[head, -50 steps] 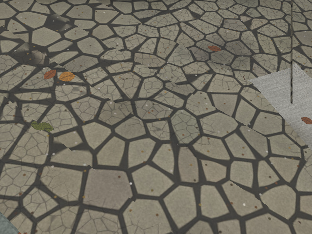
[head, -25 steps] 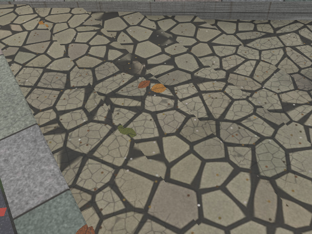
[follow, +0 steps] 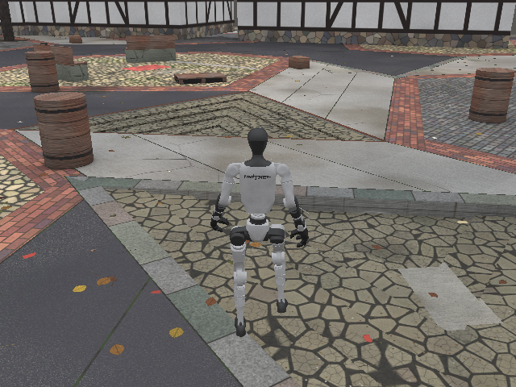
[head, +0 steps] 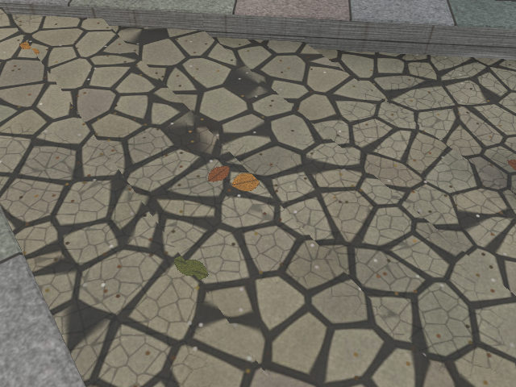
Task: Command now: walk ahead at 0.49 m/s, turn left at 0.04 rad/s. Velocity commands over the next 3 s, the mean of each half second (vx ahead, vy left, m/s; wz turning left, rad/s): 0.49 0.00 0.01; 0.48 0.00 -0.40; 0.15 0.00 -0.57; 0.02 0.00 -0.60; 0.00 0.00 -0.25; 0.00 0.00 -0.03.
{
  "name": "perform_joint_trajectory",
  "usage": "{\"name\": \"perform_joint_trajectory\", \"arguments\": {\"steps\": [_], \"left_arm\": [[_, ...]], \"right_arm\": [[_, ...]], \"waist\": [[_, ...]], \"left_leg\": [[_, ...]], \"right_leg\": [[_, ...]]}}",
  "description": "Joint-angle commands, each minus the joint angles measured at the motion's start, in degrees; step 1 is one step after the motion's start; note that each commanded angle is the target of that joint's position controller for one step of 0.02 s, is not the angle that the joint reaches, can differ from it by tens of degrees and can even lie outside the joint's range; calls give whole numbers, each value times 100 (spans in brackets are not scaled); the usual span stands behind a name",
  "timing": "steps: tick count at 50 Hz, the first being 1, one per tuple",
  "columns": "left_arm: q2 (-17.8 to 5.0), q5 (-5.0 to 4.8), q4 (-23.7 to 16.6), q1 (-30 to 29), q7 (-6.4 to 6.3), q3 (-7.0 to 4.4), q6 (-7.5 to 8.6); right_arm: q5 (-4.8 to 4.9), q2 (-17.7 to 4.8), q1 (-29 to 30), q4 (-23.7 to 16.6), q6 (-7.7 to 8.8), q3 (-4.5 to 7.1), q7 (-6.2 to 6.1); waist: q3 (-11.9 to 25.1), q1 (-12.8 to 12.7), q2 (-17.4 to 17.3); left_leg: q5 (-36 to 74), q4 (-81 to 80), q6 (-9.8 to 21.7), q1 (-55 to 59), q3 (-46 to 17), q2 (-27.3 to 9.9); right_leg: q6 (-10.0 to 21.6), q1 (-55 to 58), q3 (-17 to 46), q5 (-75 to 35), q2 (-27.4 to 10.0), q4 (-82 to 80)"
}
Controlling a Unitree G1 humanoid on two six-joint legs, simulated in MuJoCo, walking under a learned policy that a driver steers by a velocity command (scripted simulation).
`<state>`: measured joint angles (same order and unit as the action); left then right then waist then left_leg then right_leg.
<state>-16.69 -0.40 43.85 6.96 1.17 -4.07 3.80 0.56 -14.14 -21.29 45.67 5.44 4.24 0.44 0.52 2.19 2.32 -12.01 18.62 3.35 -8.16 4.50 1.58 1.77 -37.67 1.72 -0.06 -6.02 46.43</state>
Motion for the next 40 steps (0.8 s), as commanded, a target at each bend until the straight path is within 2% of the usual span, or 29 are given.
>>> {"name": "perform_joint_trajectory", "arguments": {"steps": [1, 4, 7, 8, 9, 10, 11, 12, 13, 14, 15, 16, 17, 19, 21, 23, 25, 27, 31, 34, 35, 36, 37, 38, 39, 40], "left_arm": [[-68, 3, -315, -236, 126, 47, 60], [-234, -58, -399, -467, 193, 19, 37], [-368, -100, -433, -520, 219, -3, 34], [-407, -110, -404, -403, 216, -21, 43], [-477, -96, -281, 8, 211, -73, 72], [-680, -39, 21, 831, 187, -192, 104], [-1047, 44, 210, 1625, 148, -288, 147], [-1279, 136, 46, 1532, 157, -228, 152], [-1286, -14, 85, 1842, 213, -291, 162], [-982, -41, 68, 1604, 214, -228, 193], [-742, -22, 12, 1095, 193, -137, 194], [-565, 47, -29, 805, 184, -58, 238], [-493, 75, -22, 665, 158, -47, 261], [-462, 89, 68, 708, 95, -40, 308], [-581, 57, 172, 911, 16, -73, 321], [-597, 0, 255, 1098, -50, -78, 275], [-555, -77, 349, 1310, -96, -56, 211], [-592, -113, 436, 1522, -124, -61, 156], [-641, -120, 579, 1862, -138, -84, 37], [-718, -110, 559, 1796, -188, -149, -34], [-761, -98, 508, 1677, -191, -170, -54], [-706, -87, 463, 1543, -194, -170, -69], [-636, -50, 279, 1295, -167, -134, -71], [-14, -110, 191, 2078, -125, 39, -28], [-70, -141, 170, 2127, -125, 95, 10], [-668, -263, 12, 1595, -144, -86, 7]], "right_arm": [[88, -948, 406, -366, 128, 248, -91], [122, -1030, 320, -273, 111, 301, -114], [77, -1026, 220, -195, 14, 333, -113], [69, -1036, 221, -170, -25, 340, -109], [76, -1043, 304, -156, -70, 334, -103], [48, -887, 281, -137, -81, 271, -88], [-54, -515, 85, -169, -34, 142, -80], [-132, 12, -815, -150, 74, -20, -19], [148, -452, -813, -253, 199, 18, -16], [288, -839, 33, -385, 201, 113, -88], [198, -851, 575, -535, 138, 100, -153], [79, -836, 662, -525, 43, 106, -190], [6, -833, 599, -538, -27, 127, -182], [21, -687, 572, -514, -125, 116, -165], [-25, -572, 867, -600, -131, 76, -149], [-69, -479, 1223, -691, -98, 41, -120], [-63, -341, 1633, -810, -50, -6, -68], [-37, -268, 2074, -917, -3, -43, 1], [21, -317, 2785, -1132, 127, -55, 151], [0, -587, 2583, -1097, 239, 14, 217], [-17, -687, 2276, -1018, 264, 54, 203], [-7, -850, 1694, -832, 300, 134, 182], [-73, -1057, 772, -613, 321, 204, 153], [-183, -1485, 114, -493, 294, 342, 125], [-56, -1106, -72, -439, 226, 266, 139], [-8, -800, 249, -479, 174, 170, 105]], "waist": [[-266, -189, -615], [-326, -169, -555], [-426, -137, -507], [-411, -197, -511], [-252, -428, -437], [210, -729, -248], [842, -900, 532], [1312, -248, 1710], [1850, -566, 1628], [1160, -664, 553], [608, -547, 15], [392, -387, 43], [280, -249, 222], [154, -145, 267], [94, -197, 59], [66, -296, -89], [-6, -421, -34], [-129, -577, 20], [-347, -750, 118], [-240, -509, 271], [-57, -314, 325], [249, -9, 362], [934, 433, 209], [1982, 318, -926], [2524, 408, -1720], [1595, 446, -1328]], "left_leg": [[411, -941, 767, -766, -639, -1195], [12, -542, 695, -445, -696, -1488], [-26, -54, 623, 56, -855, -1721], [132, 193, 583, 157, -853, -1720], [592, 799, 494, 128, -708, -1577], [1250, 2008, 427, -112, -499, -1204], [59, 4116, 286, -1195, -176, -745], [-2410, 6181, 103, -2940, -603, -115], [-2210, 6398, 45, -3783, -1193, 33], [-1603, 6349, 19, -4129, -1111, -349], [-970, 5931, -54, -4048, -1003, -626], [-596, 5578, -122, -3753, -1023, -829], [-393, 5227, -171, -3456, -1074, -967], [-143, 4690, -200, -3175, -1026, -1035], [245, 4135, -243, -3395, -965, -1036], [751, 3375, -278, -3516, -864, -984], [1347, 2521, -299, -3370, -735, -820], [1762, 1795, -325, -3158, -609, -626], [1749, 1009, -289, -2893, -575, -355], [1278, 838, -86, -2488, -671, -298], [1055, 779, 14, -1932, -577, -201], [1396, 626, 165, -1154, -667, -190], [1584, 782, 401, 281, -835, -517], [843, 889, 1210, 2942, -2698, -1881], [-311, 366, 1389, 3407, -4006, -2396], [-1006, 46, 1111, 2655, -3584, -2255]], "right_leg": [[-92, 786, -89, -1075, 173, -1082], [-32, 780, 149, -1116, 88, -1364], [73, 618, 162, -222, 5, -1522], [110, 766, 62, 112, 39, -1607], [188, 1312, -123, 186, 150, -1838], [297, 2415, -402, 209, 407, -1853], [568, 3848, 381, -703, -312, -1572], [1164, 5187, 2192, -1624, -1185, -1249], [1746, 5532, 3943, 634, -1679, -2564], [1568, 5045, 3537, 1481, -1537, -2886], [1399, 4201, 2917, 1182, -1391, -2980], [1354, 3576, 2522, 780, -1207, -3054], [1310, 3196, 2237, 564, -1030, -3175], [1204, 2873, 1690, 254, -776, -3484], [1175, 3054, 1304, -707, -753, -3575], [1063, 3291, 941, -1329, -612, -3593], [916, 3368, 657, -1446, -377, -3608], [849, 3399, 553, -1163, -249, -3616], [955, 3644, 838, -709, -380, -3331], [888, 3950, 1139, -1035, -594, -2817], [826, 3887, 1144, -1590, -543, -2480], [677, 3851, 1075, -2046, -361, -1791], [535, 3230, 950, -1707, -41, -658], [85, 899, 500, 186, 683, 1402], [36, -11, 636, 3143, 798, 2317], [82, -440, 741, 2920, 494, 2544]]}}
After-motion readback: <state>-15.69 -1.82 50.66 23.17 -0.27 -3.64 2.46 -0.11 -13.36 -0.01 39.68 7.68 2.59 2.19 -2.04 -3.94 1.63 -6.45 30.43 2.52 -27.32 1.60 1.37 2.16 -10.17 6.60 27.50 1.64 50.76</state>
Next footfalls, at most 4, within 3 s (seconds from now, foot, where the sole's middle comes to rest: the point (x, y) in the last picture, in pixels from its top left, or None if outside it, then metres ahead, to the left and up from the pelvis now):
0.20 right None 0.27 -0.15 -0.82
0.74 left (240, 353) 0.61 0.05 -0.82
1.20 right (338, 309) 0.75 -0.24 -0.85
1.66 left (273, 278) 0.86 -0.06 -0.85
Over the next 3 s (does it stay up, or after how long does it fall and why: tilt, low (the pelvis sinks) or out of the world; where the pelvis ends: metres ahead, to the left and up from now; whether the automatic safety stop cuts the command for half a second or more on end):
stays up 0.72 -0.13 -0.08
